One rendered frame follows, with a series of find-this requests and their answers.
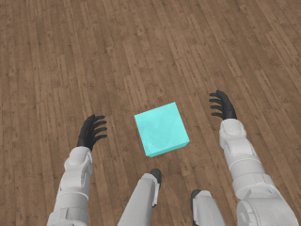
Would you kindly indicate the robot right forearm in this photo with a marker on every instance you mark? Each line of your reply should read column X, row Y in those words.
column 249, row 177

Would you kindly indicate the right robot upper arm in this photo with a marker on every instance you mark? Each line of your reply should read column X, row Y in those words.
column 264, row 212

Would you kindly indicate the robot left forearm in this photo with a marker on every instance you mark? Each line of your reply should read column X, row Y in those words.
column 73, row 192

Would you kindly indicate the robot right hand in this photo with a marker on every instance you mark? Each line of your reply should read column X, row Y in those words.
column 225, row 106

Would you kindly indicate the carton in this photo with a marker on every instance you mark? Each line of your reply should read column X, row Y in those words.
column 161, row 130

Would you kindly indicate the right robot thigh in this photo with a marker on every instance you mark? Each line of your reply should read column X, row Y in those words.
column 206, row 212

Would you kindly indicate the robot left shin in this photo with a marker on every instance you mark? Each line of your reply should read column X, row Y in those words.
column 148, row 175

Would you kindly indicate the robot left hand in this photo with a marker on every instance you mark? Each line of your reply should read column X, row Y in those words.
column 87, row 133

